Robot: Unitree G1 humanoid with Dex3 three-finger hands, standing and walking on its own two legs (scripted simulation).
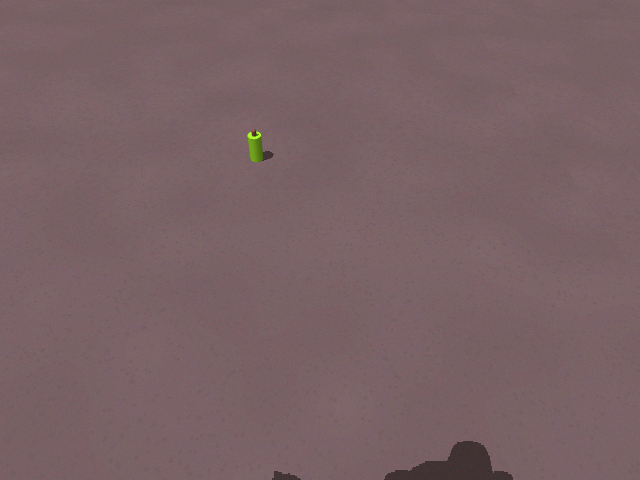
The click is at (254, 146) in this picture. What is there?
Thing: necked bottle
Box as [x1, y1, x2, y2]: [247, 129, 262, 161]
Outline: 252,129 247,135 250,158 253,161 259,161 262,159 260,134 254,129
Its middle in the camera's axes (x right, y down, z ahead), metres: -0.33 -0.51 +1.92
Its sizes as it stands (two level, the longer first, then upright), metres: 0.065 0.065 0.171
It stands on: the floor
